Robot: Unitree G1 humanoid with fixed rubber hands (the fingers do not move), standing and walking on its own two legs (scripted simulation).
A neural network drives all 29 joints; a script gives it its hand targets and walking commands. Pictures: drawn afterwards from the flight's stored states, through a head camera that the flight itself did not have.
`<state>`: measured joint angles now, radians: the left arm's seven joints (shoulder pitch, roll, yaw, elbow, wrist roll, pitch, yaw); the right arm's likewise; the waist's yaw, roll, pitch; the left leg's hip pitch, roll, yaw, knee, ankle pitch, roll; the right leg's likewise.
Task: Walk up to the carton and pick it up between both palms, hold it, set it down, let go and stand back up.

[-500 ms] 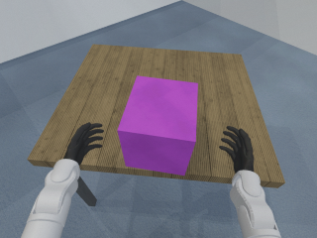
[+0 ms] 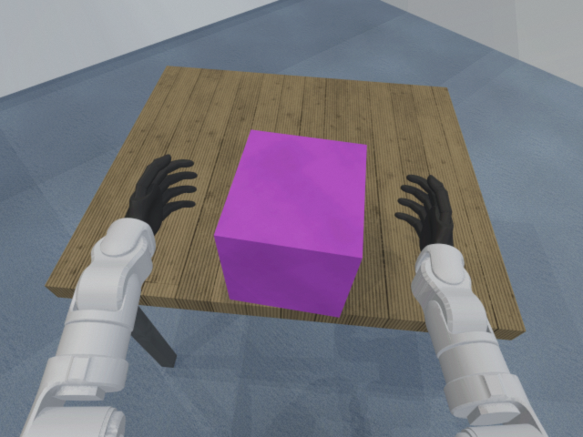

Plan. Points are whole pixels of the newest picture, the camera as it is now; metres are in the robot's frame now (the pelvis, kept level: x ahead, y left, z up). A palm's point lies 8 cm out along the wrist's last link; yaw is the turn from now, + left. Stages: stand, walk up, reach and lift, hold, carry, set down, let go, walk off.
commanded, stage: reach and lift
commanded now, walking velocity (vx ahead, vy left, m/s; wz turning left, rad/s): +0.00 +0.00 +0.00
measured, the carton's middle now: (295, 224) +0.43 +0.02 -0.02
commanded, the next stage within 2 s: none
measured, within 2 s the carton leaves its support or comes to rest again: neither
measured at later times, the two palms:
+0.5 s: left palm (183, 152) +0.44 +0.19 +0.12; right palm (433, 189) +0.43 -0.17 +0.09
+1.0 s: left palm (189, 198) +0.43 +0.20 +0.03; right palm (410, 229) +0.41 -0.16 +0.01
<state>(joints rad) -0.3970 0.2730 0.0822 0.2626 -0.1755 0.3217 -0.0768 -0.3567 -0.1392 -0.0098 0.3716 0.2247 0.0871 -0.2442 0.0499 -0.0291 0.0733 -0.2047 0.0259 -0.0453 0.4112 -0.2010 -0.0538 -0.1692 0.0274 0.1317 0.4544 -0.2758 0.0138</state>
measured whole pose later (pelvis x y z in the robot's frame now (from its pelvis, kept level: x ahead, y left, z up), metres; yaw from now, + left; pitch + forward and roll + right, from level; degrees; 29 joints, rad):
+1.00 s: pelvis +0.02 +0.02 -0.01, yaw +0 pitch +16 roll -1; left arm -0.78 0.19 0.01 1.17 -0.18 -0.27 0.02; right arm -0.74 -0.17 -0.01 1.22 0.24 -0.30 -0.16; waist 0.01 0.02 -0.13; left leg -0.56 0.03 -0.05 0.53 -0.24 -0.05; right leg -0.47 0.03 0.13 0.45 -0.26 0.04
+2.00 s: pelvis +0.01 +0.03 -0.01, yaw -1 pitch +21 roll -2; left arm -0.83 0.01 0.38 1.22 0.16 -0.39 0.03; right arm -0.77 0.03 -0.55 1.24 -0.36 -0.48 -0.17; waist 0.01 0.04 -0.17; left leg -0.69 0.03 -0.05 0.57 -0.24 -0.03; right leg -0.58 0.03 0.13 0.45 -0.24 0.06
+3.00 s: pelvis +0.01 +0.03 -0.01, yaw -1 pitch +21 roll -2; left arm -0.83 0.01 0.40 1.22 0.20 -0.40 0.03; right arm -0.75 0.04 -0.57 1.20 -0.40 -0.48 -0.17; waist 0.01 0.04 -0.16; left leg -0.69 0.03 -0.05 0.56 -0.24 -0.03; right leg -0.58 0.03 0.13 0.45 -0.24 0.06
